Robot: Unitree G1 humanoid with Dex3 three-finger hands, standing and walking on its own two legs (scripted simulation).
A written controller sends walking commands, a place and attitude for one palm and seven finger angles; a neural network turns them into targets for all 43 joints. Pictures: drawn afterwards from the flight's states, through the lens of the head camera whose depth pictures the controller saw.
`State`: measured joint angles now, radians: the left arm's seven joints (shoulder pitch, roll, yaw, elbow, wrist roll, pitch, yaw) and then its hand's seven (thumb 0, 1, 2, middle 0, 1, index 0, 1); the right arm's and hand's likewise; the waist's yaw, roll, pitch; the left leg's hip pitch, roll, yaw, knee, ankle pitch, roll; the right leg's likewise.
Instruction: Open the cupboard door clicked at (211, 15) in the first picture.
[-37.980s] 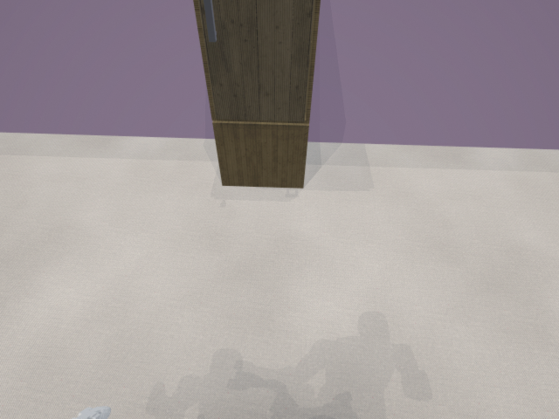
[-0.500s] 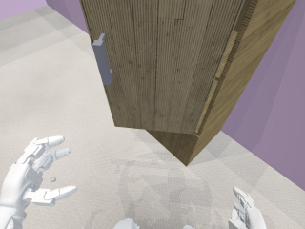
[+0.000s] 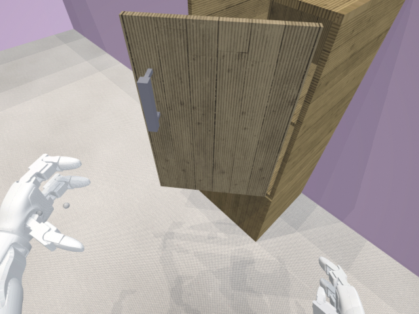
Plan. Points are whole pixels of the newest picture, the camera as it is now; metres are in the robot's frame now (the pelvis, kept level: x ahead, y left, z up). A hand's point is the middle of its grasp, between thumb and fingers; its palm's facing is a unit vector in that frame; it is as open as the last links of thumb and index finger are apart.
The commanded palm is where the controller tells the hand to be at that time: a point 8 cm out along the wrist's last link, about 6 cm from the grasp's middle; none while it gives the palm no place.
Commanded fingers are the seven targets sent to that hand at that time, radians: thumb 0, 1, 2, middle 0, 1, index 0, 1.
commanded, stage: raise the hand with hooked fingers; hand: left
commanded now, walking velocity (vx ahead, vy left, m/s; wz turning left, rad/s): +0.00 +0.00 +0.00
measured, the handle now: (151, 101) +0.55 +0.18 +0.10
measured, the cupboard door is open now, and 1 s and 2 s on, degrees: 40 40 40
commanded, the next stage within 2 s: move the hooked fingers beside the handle in 0.66 s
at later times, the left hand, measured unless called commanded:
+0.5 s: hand (67, 186) +0.29 +0.27 +0.11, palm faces +0.01 -1.00 -0.04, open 14.0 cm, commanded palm +0.27 +0.31 +0.12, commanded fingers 0.00 -0.50 0.30 -0.30 -1.20 -0.30 -1.20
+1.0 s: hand (74, 173) +0.32 +0.27 +0.11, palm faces +0.00 -1.00 -0.03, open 14.0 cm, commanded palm +0.30 +0.31 +0.12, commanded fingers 0.00 -0.50 0.30 -0.30 -1.20 -0.30 -1.20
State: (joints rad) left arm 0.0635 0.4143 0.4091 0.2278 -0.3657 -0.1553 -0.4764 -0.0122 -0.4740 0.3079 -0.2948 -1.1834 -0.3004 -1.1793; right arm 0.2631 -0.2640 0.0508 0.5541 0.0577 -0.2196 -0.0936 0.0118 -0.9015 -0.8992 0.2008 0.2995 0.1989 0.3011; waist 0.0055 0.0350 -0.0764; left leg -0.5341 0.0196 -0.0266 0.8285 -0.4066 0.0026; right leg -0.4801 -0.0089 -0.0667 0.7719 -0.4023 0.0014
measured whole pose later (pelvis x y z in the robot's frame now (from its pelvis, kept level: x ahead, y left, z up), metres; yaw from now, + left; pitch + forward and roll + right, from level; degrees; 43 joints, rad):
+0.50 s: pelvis +0.00 +0.00 +0.01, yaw -1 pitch +5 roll -1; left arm -0.06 0.43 0.45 0.36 -0.35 -0.14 -0.50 -0.02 -0.50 0.30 -0.30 -1.20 -0.30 -1.20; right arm 0.29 -0.29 0.03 0.57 0.06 -0.21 -0.10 0.01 -0.90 -0.90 0.20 0.30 0.20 0.30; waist -0.01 0.02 -0.06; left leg -0.47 0.02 -0.01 0.74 -0.37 0.00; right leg -0.43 -0.01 -0.05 0.71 -0.37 0.00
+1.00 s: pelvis +0.00 -0.01 +0.01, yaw +0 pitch +6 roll -1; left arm -0.24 0.47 0.43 0.54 -0.31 -0.16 -0.52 -0.02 -0.50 0.30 -0.30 -1.20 -0.30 -1.20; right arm 0.26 -0.29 0.05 0.60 0.06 -0.19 -0.12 0.01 -0.90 -0.90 0.20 0.30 0.20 0.30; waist -0.01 0.02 -0.05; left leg -0.50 0.02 -0.02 0.75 -0.36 0.00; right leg -0.45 -0.01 -0.06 0.72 -0.37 0.00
